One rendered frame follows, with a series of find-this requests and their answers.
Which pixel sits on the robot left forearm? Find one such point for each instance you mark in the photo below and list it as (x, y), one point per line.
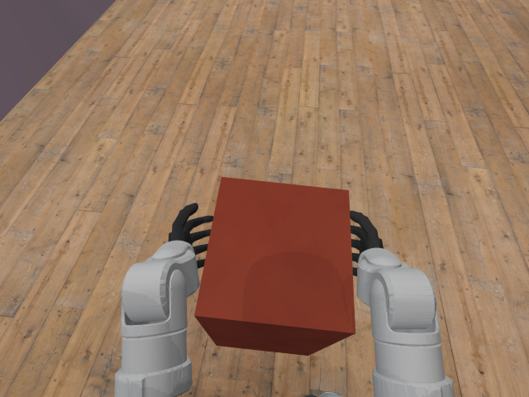
(154, 321)

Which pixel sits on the carton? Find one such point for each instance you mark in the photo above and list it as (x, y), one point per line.
(278, 273)

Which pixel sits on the robot left hand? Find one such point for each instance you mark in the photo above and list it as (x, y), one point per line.
(181, 229)

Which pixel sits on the robot right forearm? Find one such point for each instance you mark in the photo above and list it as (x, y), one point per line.
(405, 327)

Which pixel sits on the robot right hand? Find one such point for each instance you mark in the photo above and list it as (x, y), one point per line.
(368, 236)

